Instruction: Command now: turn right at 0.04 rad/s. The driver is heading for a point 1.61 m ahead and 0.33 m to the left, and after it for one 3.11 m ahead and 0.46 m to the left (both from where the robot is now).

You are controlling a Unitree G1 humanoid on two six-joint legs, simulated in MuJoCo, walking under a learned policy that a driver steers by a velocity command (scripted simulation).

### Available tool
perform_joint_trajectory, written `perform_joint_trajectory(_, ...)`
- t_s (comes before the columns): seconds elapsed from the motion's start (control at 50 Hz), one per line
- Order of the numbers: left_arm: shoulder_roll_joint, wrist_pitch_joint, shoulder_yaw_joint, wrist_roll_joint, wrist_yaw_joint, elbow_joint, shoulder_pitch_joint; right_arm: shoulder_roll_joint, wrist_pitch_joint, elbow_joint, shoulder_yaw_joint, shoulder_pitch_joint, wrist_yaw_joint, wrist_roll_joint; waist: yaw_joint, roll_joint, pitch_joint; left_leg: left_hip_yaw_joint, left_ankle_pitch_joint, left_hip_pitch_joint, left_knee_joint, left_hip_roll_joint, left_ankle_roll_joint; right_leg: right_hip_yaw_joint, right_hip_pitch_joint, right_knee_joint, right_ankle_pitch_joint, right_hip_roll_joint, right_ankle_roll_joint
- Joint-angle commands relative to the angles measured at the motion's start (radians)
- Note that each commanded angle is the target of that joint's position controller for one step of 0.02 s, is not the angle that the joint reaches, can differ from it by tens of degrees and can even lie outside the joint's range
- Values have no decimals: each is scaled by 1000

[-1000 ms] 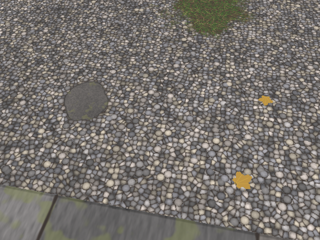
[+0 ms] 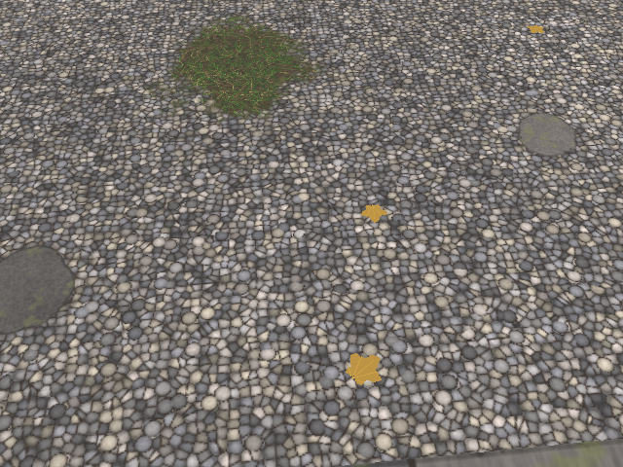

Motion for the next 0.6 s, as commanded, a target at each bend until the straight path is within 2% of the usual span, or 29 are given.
perform_joint_trajectory(0.02,114,-22,26,-1,6,-70,-21,-102,-9,-52,-28,-17,-10,2,-5,-55,-31,-7,157,31,-48,17,16,74,-41,-123,166,-64,-33)
perform_joint_trajectory(0.2,91,-32,17,-4,8,-47,3,-105,-6,12,-32,18,-27,5,-4,-23,-29,-10,170,35,-56,20,-2,64,-30,-121,179,-54,-40)
perform_joint_trajectory(0.22,87,-30,17,-4,10,-37,20,-96,-4,25,-29,35,-28,4,-4,-33,-50,8,98,41,-50,6,-2,60,-21,-133,87,-47,-44)
perform_joint_trajectory(0.24,100,-26,21,-7,12,-32,29,-94,-3,34,-30,40,-30,8,2,-51,-38,38,-12,13,-20,-21,2,71,-26,-153,-69,-44,-60)
perform_joint_trajectory(0.26,129,-21,31,-12,15,-29,46,-94,-6,35,-31,36,-31,13,15,-87,-8,72,-118,-46,34,-49,9,117,-38,-192,-260,-65,-90)
perform_joint_trajectory(0.3,169,-22,41,-19,16,-21,90,-87,-29,10,-30,-2,-27,25,37,-184,68,100,-176,-189,162,-53,27,319,-46,-317,-512,-193,-176)
perform_joint_trajectory(0.32,179,-29,43,-26,18,-12,107,-89,-46,-3,-31,-24,-22,32,43,-199,106,77,-174,-217,205,-32,48,405,-71,-352,-532,-245,-212)
perform_joint_trajectory(0.34,180,-38,43,-30,19,-8,103,-87,-61,-5,-32,-21,-15,38,33,-207,122,55,-183,-232,218,-10,72,435,-75,-360,-501,-271,-229)
perform_joint_trajectory(0.36,171,-44,41,-33,19,-8,84,-82,-74,2,-32,2,-6,43,15,-212,118,49,-198,-215,183,3,96,418,-66,-348,-447,-273,-226)
perform_joint_trajectory(0.38,161,-44,38,-40,17,-16,44,-74,-86,23,-31,50,5,46,-17,-199,103,62,-170,-121,76,1,120,357,-93,-322,-393,-247,-202)
perform_joint_trajectory(0.4,149,-41,33,-44,16,-30,-9,-78,-95,67,-36,139,12,44,-65,-166,75,76,-61,58,-37,-19,131,270,-173,-275,-319,-190,-164)
perform_joint_trajectory(0.42,110,-44,23,-37,16,-44,-48,-108,-98,111,-48,234,16,33,-100,-99,42,3,-11,199,-79,10,133,170,-249,-137,-203,-118,-115)
perform_joint_trajectory(0.44,37,-56,4,-31,17,-84,-86,-198,-102,137,-70,344,16,28,-120,147,12,-322,-214,300,-250,191,209,-23,-387,190,-130,19,-32)
perform_joint_trajectory(0.46,92,-74,21,-52,26,-122,-98,-268,-110,129,-83,382,30,14,-126,296,34,-685,-257,336,-382,366,340,-4,-557,420,-276,56,-15)
perform_joint_trajectory(0.48,136,-87,35,-65,23,-102,-58,-201,-115,106,-62,307,27,10,-81,170,76,-652,-251,323,-367,377,349,56,-626,548,-239,-10,-31)
perform_joint_trajectory(0.5,130,-96,34,-63,11,-77,-30,-155,-114,88,-51,265,20,15,-61,118,86,-532,-227,327,-356,326,314,50,-649,578,-133,-45,-49)
perform_joint_trajectory(0.52,120,-103,35,-53,4,-63,-27,-153,-108,79,-49,239,17,17,-52,85,73,-444,-178,335,-364,290,281,27,-660,565,-47,-71,-59)
perform_joint_trajectory(0.56,111,-107,39,-36,-12,-65,-63,-106,-94,82,-29,240,15,14,-52,86,60,-296,24,316,-386,230,235,-3,-618,505,72,-107,-53)
perform_joint_trajectory(0.6,81,-103,31,-32,-26,-70,-82,-103,-85,92,-24,274,11,16,-59,96,43,-190,223,311,-391,196,231,-50,-590,434,136,-100,-29)
Keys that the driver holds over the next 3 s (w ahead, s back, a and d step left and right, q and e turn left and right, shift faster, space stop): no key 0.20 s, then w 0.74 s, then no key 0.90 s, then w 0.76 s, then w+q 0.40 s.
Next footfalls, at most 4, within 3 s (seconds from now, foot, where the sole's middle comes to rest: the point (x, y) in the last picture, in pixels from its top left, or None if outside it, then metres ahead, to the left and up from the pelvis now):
0.88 right None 0.43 -0.12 -0.77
1.32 left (283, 440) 0.57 0.10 -0.77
2.60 right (385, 311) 0.90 -0.15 -0.77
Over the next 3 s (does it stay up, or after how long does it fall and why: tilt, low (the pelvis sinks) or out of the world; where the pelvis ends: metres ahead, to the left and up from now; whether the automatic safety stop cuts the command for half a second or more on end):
stays up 0.93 -0.06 0.01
